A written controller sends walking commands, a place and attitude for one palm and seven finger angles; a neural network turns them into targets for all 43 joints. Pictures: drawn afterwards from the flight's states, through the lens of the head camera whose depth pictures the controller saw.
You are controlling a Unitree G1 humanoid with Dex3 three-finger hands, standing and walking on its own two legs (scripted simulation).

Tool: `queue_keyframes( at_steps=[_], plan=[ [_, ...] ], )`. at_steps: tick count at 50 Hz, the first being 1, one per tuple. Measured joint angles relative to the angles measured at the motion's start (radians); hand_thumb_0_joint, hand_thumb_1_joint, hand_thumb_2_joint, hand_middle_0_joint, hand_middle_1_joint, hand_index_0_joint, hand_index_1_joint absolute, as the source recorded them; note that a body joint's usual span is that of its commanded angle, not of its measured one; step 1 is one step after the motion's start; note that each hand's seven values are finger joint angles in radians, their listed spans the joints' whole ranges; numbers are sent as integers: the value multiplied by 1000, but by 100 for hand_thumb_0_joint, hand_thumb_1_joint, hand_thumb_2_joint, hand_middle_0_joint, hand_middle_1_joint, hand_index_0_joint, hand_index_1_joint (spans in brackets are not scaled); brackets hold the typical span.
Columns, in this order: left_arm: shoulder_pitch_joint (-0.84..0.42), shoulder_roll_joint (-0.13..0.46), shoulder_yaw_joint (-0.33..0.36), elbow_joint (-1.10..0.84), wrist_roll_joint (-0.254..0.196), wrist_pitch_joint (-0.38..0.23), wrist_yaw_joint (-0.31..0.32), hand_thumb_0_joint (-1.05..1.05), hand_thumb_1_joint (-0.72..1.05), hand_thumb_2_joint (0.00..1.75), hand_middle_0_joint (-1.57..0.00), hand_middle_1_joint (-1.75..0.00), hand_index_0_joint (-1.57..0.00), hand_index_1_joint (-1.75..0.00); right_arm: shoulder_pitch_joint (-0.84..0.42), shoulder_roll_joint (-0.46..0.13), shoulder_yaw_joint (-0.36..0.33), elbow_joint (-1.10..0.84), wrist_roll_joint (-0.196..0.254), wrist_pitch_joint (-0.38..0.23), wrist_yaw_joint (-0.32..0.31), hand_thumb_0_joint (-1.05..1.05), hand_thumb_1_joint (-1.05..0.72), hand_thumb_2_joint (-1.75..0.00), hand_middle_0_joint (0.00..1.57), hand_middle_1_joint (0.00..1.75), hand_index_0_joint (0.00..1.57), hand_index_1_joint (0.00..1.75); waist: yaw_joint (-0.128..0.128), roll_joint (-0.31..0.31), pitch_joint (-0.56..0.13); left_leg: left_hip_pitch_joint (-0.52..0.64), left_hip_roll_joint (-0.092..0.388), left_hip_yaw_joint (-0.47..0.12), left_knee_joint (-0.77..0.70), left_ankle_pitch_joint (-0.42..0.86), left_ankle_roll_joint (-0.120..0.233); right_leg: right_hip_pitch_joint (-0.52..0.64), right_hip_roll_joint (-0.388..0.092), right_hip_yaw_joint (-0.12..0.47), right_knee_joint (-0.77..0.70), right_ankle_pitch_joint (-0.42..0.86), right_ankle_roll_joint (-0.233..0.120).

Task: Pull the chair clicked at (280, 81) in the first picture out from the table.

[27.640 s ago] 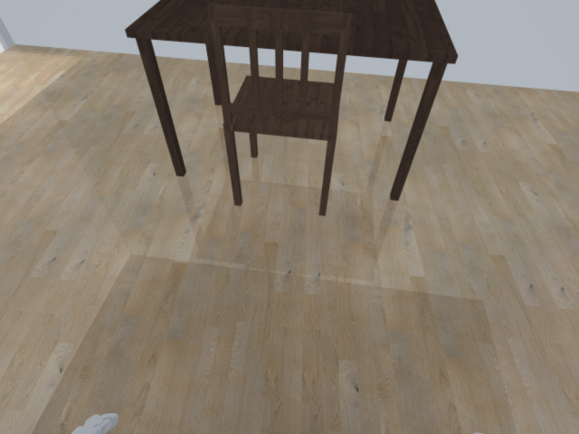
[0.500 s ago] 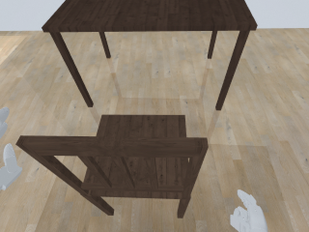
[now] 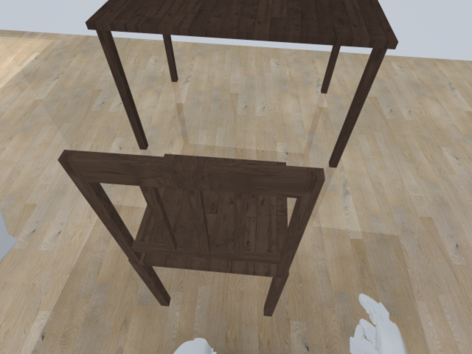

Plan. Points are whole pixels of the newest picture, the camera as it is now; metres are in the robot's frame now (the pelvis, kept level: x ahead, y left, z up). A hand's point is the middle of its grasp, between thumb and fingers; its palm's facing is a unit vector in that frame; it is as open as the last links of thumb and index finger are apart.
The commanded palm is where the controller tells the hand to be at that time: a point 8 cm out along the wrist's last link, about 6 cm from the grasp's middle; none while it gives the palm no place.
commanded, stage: step back with the hand held close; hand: left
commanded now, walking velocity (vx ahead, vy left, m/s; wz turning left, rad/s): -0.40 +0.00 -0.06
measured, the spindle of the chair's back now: (200, 223) +0.38 +0.11 -0.07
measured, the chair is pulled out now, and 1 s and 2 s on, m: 0.67 0.67 0.67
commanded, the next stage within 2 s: stop stepping back and stand still in 0.56 s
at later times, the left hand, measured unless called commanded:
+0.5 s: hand out of the picture +0.15 +0.24 +0.19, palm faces +0.42 -0.74 -0.53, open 7.4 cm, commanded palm +0.09 +0.29 +0.19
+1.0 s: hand out of the picture +0.09 +0.23 +0.19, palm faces +0.36 -0.74 -0.57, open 7.4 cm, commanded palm +0.04 +0.26 +0.19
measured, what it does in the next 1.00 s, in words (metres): walks backwards: right foot, then left foot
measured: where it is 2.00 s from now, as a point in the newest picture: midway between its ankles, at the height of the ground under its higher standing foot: outside the picture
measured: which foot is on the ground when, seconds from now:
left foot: down 0.00-0.40, up 0.42-0.60, down 0.62-1.00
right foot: down 0.00-0.22, up 0.24-0.32, down 0.34-1.00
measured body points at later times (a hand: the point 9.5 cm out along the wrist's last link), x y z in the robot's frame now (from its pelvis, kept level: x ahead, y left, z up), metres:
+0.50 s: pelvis -0.05 -0.01 +0.01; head +0.00 -0.02 +0.46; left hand +0.12 +0.28 +0.22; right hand +0.12 -0.25 -0.09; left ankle -0.02 +0.11 -0.66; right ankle -0.03 -0.14 -0.72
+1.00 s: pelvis -0.12 -0.03 +0.01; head -0.12 -0.04 +0.46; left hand +0.06 +0.27 +0.22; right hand +0.00 -0.28 -0.09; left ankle -0.12 +0.10 -0.71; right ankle -0.07 -0.13 -0.72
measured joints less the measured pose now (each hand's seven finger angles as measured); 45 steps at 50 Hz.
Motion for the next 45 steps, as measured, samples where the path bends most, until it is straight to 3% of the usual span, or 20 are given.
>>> queue_keyframes(
  at_steps=[4, 8, 10, 15, 17, 20, 22, 24, 26, 28, 31, 32, 34, 37, 42, 44, 45],
  plan=[
    [6, -29, -25, -1, -4, -7, -5, 1, 89, 90, -21, -30, -21, -30, -15, -2, 2, 21, -15, -15, 8, 1, -91, -90, 20, 30, 20, 30, 19, -9, 13, -25, -11, 14, 3, -77, 4, -30, -11, 14, -6, 18, -6],
    [-2, -29, -39, -18, -4, -9, -5, 1, 89, 90, -22, -30, -21, -30, -33, -10, -1, 35, -24, -23, 9, 1, -91, -90, 20, 30, 20, 30, 18, -14, 32, -35, -12, 17, -22, 16, 4, -51, -13, 16, 3, 33, 2],
    [-5, -10, -28, -36, -4, -16, -7, 1, 89, 90, -22, -30, -21, -30, -41, -8, -4, 38, -23, -28, 5, 1, -91, -90, 20, 30, 20, 30, 15, -14, 41, -37, -3, 14, -27, 98, 2, -59, -6, 13, 21, 29, 1],
    [-33, 39, 25, -42, 5, -58, -17, 1, 89, 90, -22, -30, -21, -30, -32, 18, -8, 26, -16, -53, -1, 1, -91, -90, 20, 30, 20, 30, -11, -9, 37, -66, 19, -2, 1, 85, 7, -41, 29, 10, 136, -119, -17],
    [-30, 51, 49, -39, -4, -72, -20, 1, 89, 90, -22, -30, -21, -30, -24, 28, -6, 24, -16, -65, 6, 1, -91, -90, 20, 30, 20, 30, -5, -17, 21, -85, 22, -1, 2, 95, -7, 12, 28, 6, 88, -121, -28],
    [-20, 25, 48, -19, -13, -95, -32, 1, 89, 90, -22, -30, -21, -30, -42, 19, -13, 47, -21, -73, 16, 1, -91, -90, 20, 30, 20, 30, -1, 32, 42, -91, 56, -27, 11, 65, -10, 36, 66, -17, 35, -83, -32],
    [-4, 14, 26, -14, -15, -97, -36, 1, 89, 90, -22, -30, -21, -30, -38, 19, -21, 68, -20, -69, 27, 1, -91, -90, 20, 30, 20, 30, 14, 9, 34, -109, 15, -32, 115, -85, -19, 32, 47, -1, 20, -65, -36],
    [6, -9, -9, -7, -9, -89, -35, 1, 89, 90, -22, -30, -21, -30, -33, 13, -30, 92, -25, -55, 34, 1, -91, -90, 20, 30, 20, 30, 26, -32, 16, -127, -46, -22, 333, -185, -24, 31, 10, 29, -7, -47, -37],
    [17, -29, -22, 4, -4, -82, -33, 1, 89, 90, -22, -30, -21, -30, -33, 10, -27, 99, -27, -37, 28, 1, -91, -90, 20, 30, 20, 30, 24, -73, -4, -95, -74, 10, 405, -242, -25, 28, -24, 57, -48, -18, -29],
    [19, -28, -17, 12, 1, -79, -23, 1, 89, 90, -22, -30, -21, -30, -38, 7, -17, 78, -25, -25, 14, 1, -91, -90, 20, 30, 20, 30, 9, -96, -14, -14, -65, 26, 274, -245, -24, 15, -41, 68, -72, 7, -17],
    [5, 0, -3, -11, 0, -86, -9, 1, 89, 90, -22, -30, -21, -30, -57, -14, -16, 30, -25, -32, 2, 1, -91, -90, 20, 30, 20, 30, -24, -79, 1, 145, -15, 36, -110, -13, -15, -34, -34, 48, -20, -2, -1],
    [-14, 21, 3, -22, 0, -94, -6, 1, 89, 90, -22, -30, -21, -30, -73, -7, -28, 30, -25, -39, 0, 1, -91, -90, 20, 30, 20, 30, -30, -91, 19, 158, -19, 41, -147, -15, -17, -58, -43, 47, 22, -16, 2],
    [-42, 52, 20, -30, 1, -116, -8, 1, 89, 90, -22, -30, -21, -30, -109, 28, -42, 44, -24, -46, 11, 1, -91, -90, 20, 30, 20, 30, -6, -142, 67, 161, -33, 73, -136, -22, -24, -108, -39, 81, 156, -131, -15],
    [-2, 42, 27, -41, -5, -101, -25, 1, 89, 90, -22, -30, -21, -30, -119, 59, -39, 36, -33, -50, 41, 1, -91, -90, 20, 30, 20, 30, -8, -120, 79, 156, 13, 81, -129, -15, -36, -136, 6, 39, 275, -216, -15],
    [80, 59, 22, -106, -17, -49, -36, 1, 89, 90, -22, -30, -21, -30, -51, 61, -13, -12, -4, -39, 69, 1, -91, -90, 20, 30, 20, 30, 1, -64, 58, 133, 64, 84, -58, -37, -62, 26, -10, -29, -20, -29, -21],
    [71, 53, 6, -83, -12, -52, -42, 1, 89, 90, -22, -30, -21, -30, -41, 41, -6, 9, 0, -25, 61, 1, -91, -90, 20, 30, 20, 30, -9, -12, 61, 126, 86, 54, -9, -84, -46, 48, 17, -53, -33, 16, -40],
    [64, 52, -1, -61, -11, -50, -44, 1, 89, 90, -22, -30, -21, -30, -31, 33, -3, 24, 1, -15, 55, 1, -91, -90, 20, 30, 20, 30, -14, 0, 49, 124, 74, 37, 5, -133, -33, 50, 20, -57, -36, 15, -49]
  ],
)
